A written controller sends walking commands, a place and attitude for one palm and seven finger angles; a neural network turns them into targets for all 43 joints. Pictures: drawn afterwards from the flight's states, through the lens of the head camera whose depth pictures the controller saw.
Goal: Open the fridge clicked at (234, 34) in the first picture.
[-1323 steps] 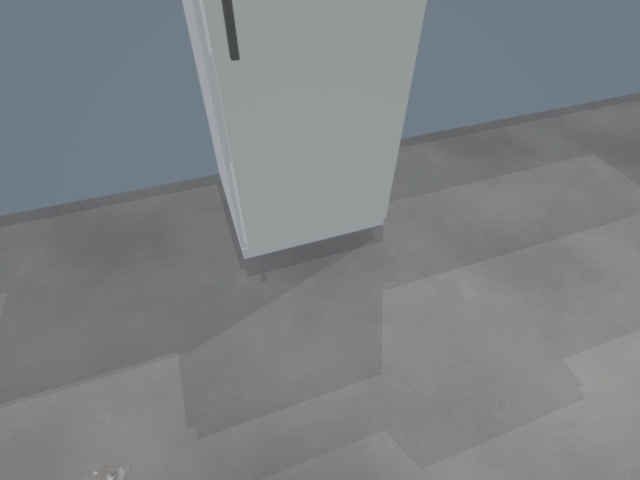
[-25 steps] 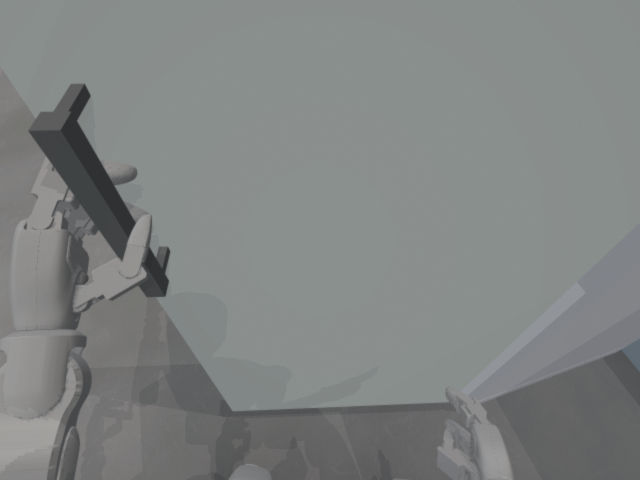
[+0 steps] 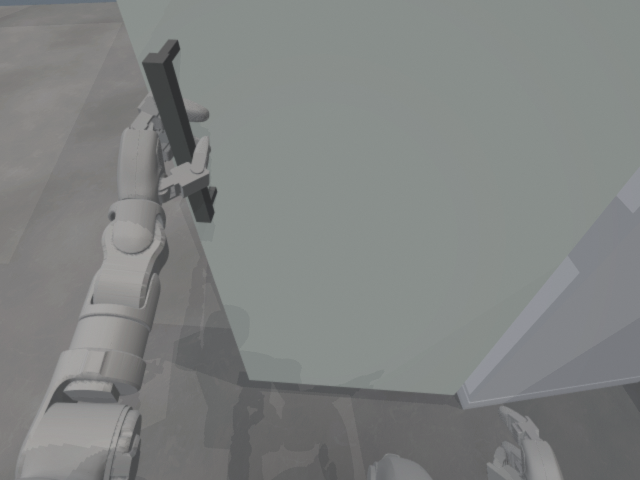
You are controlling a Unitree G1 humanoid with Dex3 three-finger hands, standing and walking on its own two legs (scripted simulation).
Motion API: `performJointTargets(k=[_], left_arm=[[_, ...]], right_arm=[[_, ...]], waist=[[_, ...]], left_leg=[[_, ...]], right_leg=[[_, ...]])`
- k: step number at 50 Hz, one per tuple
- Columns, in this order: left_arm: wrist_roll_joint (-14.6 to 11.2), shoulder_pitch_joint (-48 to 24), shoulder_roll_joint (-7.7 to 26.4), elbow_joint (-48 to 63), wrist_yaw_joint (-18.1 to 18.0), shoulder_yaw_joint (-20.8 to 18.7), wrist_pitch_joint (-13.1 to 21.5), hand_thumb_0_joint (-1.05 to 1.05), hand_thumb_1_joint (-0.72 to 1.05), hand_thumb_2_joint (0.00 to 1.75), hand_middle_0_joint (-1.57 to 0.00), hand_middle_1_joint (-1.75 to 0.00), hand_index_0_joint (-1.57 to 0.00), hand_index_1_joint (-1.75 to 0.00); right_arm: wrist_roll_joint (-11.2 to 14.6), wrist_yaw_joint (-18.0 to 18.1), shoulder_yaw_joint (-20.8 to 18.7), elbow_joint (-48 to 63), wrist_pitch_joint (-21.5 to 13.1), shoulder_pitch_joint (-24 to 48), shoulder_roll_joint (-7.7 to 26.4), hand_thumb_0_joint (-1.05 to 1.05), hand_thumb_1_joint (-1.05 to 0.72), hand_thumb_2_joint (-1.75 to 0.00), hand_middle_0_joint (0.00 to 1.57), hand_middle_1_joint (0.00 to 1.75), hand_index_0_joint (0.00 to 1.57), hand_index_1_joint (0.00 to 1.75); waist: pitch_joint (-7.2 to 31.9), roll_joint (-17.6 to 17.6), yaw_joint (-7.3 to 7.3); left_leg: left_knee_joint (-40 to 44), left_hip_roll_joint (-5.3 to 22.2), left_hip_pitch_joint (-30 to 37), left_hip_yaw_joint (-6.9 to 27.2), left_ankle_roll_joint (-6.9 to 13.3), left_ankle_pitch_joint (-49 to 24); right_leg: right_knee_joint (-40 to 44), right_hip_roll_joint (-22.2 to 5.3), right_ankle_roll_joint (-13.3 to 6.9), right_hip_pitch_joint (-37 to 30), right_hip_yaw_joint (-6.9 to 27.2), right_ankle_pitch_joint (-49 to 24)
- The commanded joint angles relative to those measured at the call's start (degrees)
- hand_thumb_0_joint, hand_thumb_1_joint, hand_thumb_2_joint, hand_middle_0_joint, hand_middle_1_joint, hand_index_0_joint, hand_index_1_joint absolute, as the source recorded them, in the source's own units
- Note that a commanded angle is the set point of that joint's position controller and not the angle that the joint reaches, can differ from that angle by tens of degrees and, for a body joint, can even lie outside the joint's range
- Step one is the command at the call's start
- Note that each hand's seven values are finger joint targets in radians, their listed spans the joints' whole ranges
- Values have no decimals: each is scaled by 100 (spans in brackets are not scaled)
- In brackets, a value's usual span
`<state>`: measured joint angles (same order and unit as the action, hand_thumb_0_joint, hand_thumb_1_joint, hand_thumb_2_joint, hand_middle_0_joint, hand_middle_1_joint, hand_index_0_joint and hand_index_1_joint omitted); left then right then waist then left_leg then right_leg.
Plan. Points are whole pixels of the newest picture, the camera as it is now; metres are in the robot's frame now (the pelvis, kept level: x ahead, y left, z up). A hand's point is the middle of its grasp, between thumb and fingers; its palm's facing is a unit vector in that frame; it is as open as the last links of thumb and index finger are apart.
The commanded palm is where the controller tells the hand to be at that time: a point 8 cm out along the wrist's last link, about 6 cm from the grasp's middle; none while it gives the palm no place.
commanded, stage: stop walking and hold the door back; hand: left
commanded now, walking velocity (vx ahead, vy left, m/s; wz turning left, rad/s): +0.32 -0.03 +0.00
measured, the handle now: (190, 142) +0.45 +0.19 +0.19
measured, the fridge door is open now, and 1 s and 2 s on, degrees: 78 74 71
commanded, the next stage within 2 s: loosen the grip on the handle in 1.40 s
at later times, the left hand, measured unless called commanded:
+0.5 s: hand (212, 129) +0.48 +0.17 +0.19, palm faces +0.12 -0.98 -0.17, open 5.5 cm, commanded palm +0.43 +0.26 +0.16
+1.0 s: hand (200, 152) +0.45 +0.18 +0.18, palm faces +0.05 -0.97 -0.23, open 6.1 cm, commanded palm +0.43 +0.26 +0.16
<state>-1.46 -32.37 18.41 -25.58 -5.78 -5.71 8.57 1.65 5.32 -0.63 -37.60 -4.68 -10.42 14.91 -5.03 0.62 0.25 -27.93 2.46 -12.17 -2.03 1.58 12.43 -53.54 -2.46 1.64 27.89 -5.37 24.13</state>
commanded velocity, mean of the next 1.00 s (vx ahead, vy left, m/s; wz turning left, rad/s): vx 0.06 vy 0.03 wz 0.00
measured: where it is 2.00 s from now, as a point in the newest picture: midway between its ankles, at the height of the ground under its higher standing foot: outside the picture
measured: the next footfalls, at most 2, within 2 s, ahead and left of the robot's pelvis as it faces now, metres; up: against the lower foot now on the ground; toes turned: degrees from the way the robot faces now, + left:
right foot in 0.14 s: +0.07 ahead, -0.11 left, +0.00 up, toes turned -9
left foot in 0.52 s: +0.09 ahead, +0.15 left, +0.00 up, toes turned +0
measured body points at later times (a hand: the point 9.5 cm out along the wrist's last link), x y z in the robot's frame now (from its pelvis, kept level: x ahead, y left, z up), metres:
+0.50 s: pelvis +0.00 +0.02 +0.00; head +0.03 +0.00 +0.44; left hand +0.47 +0.22 +0.20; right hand +0.02 -0.30 -0.11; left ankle +0.05 +0.15 -0.73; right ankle +0.03 -0.12 -0.74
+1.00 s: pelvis +0.02 +0.05 -0.01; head +0.05 +0.05 +0.44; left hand +0.44 +0.23 +0.19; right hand +0.14 -0.21 -0.11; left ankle +0.05 +0.15 -0.74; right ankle +0.03 -0.11 -0.74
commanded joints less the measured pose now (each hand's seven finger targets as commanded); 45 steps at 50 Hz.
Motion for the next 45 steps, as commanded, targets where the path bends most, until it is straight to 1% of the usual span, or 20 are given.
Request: performJointTargets(k=[1,3,4,5,6,7,8,9,13,17,20,22,24,26,27,28,30,31,37,45], left_arm=[[55,-3591,1462,-178,51,-644,260,0,90,90,-45,-140,-45,-140],[11,-4000,1456,-644,112,-583,216,0,90,90,-45,-140,-45,-140],[30,-4156,1658,-903,134,-686,226,0,90,90,-45,-140,-45,-140],[72,-4204,1895,-1264,151,-830,233,0,90,90,-45,-140,-45,-140],[128,-4347,2168,-1485,171,-916,241,0,90,90,-45,-140,-45,-140],[63,-4123,2473,-1778,167,-1210,138,0,90,90,-45,-140,-45,-140],[37,-4358,2673,-1548,188,-1435,169,0,90,90,-45,-140,-45,-140],[184,-4173,2881,-1853,213,-1510,153,0,90,90,-45,-140,-45,-140],[89,-4092,3314,-2398,285,-1990,330,0,90,90,-45,-140,-45,-140],[139,-4116,3356,-2207,307,-2017,484,0,90,90,-45,-140,-45,-140],[111,-3545,3282,-1828,292,-2164,531,0,90,90,-45,-140,-45,-140],[44,-3207,3165,-1463,287,-2143,525,0,90,90,-45,-140,-45,-140],[48,-2889,2920,-652,316,-2047,600,0,90,90,-45,-140,-45,-140],[25,-2247,2616,90,356,-2026,673,0,90,90,-45,-140,-45,-140],[-38,-2061,2432,338,403,-1939,686,0,90,90,-45,-140,-45,-140],[-44,-1518,2404,430,395,-2033,661,0,90,90,-45,-140,-45,-140],[67,-1759,2557,922,367,-2066,727,0,90,90,-45,-140,-45,-140],[54,-1696,2287,1120,370,-1867,730,0,90,90,-45,-140,-45,-140],[-39,-896,2650,1603,186,-2274,652,0,90,90,-45,-140,-45,-140],[-60,-1512,1929,1195,208,-1524,585,0,90,90,-45,-140,-45,-140]], right_arm=[[106,76,-164,419,-90,62,768,0,-90,-90,20,30,20,30],[96,129,-68,357,-104,4,753,0,-90,-90,20,30,20,30],[69,144,-34,321,-105,72,741,0,-90,-90,20,30,20,30],[55,155,-41,273,-101,51,706,0,-90,-90,20,30,20,30],[55,147,-72,288,-61,8,587,0,-90,-90,20,30,20,30],[71,161,-132,366,-81,112,653,0,-90,-90,20,30,20,30],[-27,174,-192,196,-142,47,767,0,-90,-90,20,30,20,30],[-37,147,-117,75,-257,-136,674,0,-90,-90,20,30,20,30],[-29,147,-41,-144,-361,-257,762,0,-90,-90,20,30,20,30],[-32,147,-62,-62,-461,-368,791,0,-90,-90,20,30,20,30],[-60,121,-96,102,-492,-384,794,0,-90,-90,20,30,20,30],[-34,109,-157,159,-459,-393,864,0,-90,-90,20,30,20,30],[-42,63,-224,319,-403,-414,932,0,-90,-90,20,30,20,30],[6,-6,-268,574,-321,-273,1040,0,-90,-90,20,30,20,30],[70,-52,-250,715,-264,-186,994,0,-90,-90,20,30,20,30],[48,-62,-240,747,-223,-124,932,0,-90,-90,20,30,20,30],[-21,-55,-192,758,-177,-34,904,0,-90,-90,20,30,20,30],[-17,-66,-201,806,-162,-42,882,0,-90,-90,20,30,20,30],[-26,52,-207,743,-41,-73,742,0,-90,-90,20,30,20,30],[-18,109,-79,602,44,130,632,0,-90,-90,20,30,20,30]], waist=[[1446,667,-167],[1523,766,-162],[1570,693,-200],[1573,197,-245],[1469,-1238,-231],[1102,-1991,-338],[1040,-1200,-207],[1427,-1054,-94],[1505,-1495,-28],[1587,-1119,-16],[1687,-1392,-146],[1756,-1232,-33],[1971,-683,4],[2004,480,-71],[1967,608,-104],[1906,778,-89],[1801,1086,-39],[1830,962,-27],[2241,-169,44],[1924,9,17]], left_leg=[[856,1210,-115,891,833,1447],[615,970,-440,714,615,1806],[226,891,-822,649,508,1894],[-581,603,-1371,383,338,1874],[-2123,-64,-2517,-150,14,2106],[-3490,-254,-2980,363,-107,2148],[-3956,-110,-2758,664,-182,1602],[-3993,-33,-2724,670,-198,1394],[-3613,-29,-2321,329,-250,735],[-2166,-63,-1685,-127,-221,792],[-1008,-178,-854,-476,-201,621],[-303,-229,-272,-535,-228,27],[429,-80,273,-288,-212,-608],[629,766,523,593,123,-1811],[472,968,493,867,303,-2296],[272,1001,454,780,366,-2941],[276,1067,-73,717,341,-2472],[187,1007,-252,551,271,-1957],[-372,320,-238,-170,-179,-785],[-127,650,176,38,-51,-1501]], right_leg=[[622,29,34,-785,143,-159],[1565,295,57,-1716,-236,-310],[1998,251,16,-2297,-87,-138],[2572,-46,-143,-2797,548,328],[3531,-1229,-721,-3135,2714,1549],[4440,-2360,-1145,-2624,4458,1786],[4371,-2315,-1127,-2327,3958,1194],[4062,-2077,-1067,-2447,3633,1400],[3685,-1398,-661,-2268,1961,396],[3570,-1362,-689,-2367,1533,-339],[3398,-1136,-708,-2362,1283,-1121],[3201,-970,-585,-2313,1078,-1372],[2688,-705,-431,-2373,860,-1838],[2047,22,-103,-2009,411,-1726],[1903,229,-47,-1946,296,-1612],[1818,285,-69,-1905,228,-1839],[1833,174,-75,-2110,208,-1392],[1991,134,-93,-2252,228,-1418],[2360,-594,-320,-2434,946,-3298],[2202,-150,-46,-1741,497,-2872]])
